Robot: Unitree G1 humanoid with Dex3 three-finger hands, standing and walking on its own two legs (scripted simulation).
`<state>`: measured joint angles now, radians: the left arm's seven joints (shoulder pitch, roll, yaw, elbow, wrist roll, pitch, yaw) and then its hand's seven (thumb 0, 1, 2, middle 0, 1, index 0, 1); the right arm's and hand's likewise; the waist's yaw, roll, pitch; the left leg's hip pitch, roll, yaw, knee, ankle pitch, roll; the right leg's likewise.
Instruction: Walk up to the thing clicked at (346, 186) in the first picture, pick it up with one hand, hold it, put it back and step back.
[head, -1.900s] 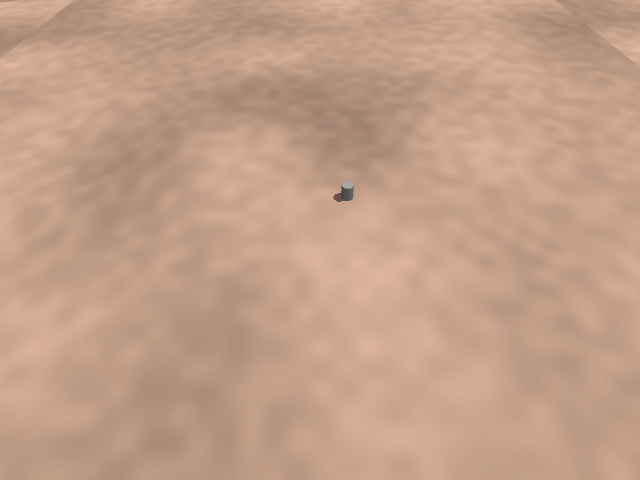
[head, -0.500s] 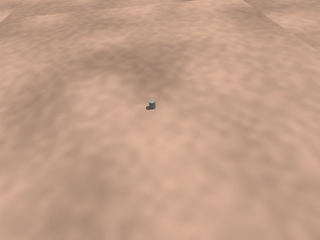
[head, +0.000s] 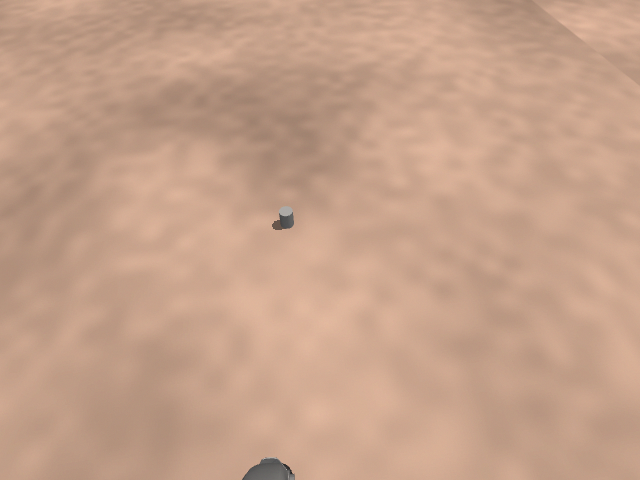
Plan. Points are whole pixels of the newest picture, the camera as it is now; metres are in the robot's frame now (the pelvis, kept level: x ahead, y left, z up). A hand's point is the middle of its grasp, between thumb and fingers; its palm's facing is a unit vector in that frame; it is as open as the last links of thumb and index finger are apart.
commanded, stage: walk up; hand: left
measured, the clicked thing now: (286, 217) +1.18 +0.23 -0.73
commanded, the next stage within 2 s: none
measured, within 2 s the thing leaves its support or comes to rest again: neither
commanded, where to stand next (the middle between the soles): +0.78 +0.02 m, yaw -4 degrees
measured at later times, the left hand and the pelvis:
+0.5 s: hand (195, 324) +0.38 +0.26 -0.13, palm faces -0.11 -0.89 -0.44, open 7.4 cm; pelvis +0.26 -0.02 -0.02, yaw -4 degrees
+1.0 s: hand (186, 288) +0.47 +0.30 -0.16, palm faces -0.05 -0.92 -0.38, open 7.4 cm; pelvis +0.44 +0.02 -0.01, yaw -2 degrees
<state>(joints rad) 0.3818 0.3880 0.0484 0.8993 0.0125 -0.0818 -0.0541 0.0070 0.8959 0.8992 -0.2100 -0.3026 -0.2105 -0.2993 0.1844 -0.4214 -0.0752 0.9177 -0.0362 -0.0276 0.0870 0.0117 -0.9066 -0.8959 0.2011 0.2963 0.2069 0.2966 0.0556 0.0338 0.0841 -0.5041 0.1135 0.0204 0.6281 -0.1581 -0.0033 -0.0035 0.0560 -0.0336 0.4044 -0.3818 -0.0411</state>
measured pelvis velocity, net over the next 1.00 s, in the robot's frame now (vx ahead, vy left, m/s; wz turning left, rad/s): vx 0.44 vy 0.02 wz -0.04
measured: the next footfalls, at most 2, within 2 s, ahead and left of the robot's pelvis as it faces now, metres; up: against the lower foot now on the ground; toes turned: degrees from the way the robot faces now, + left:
left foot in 0.04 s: +0.20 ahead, +0.14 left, +0.00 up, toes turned +4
right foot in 0.46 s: +0.40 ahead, -0.14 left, +0.00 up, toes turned -7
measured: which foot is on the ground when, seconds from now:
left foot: up 0.00-0.02, down 0.04-0.48, up 0.50-0.92, down 0.94-1.00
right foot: down 0.00-0.08, up 0.10-0.44, down 0.46-0.98, up 1.00-1.00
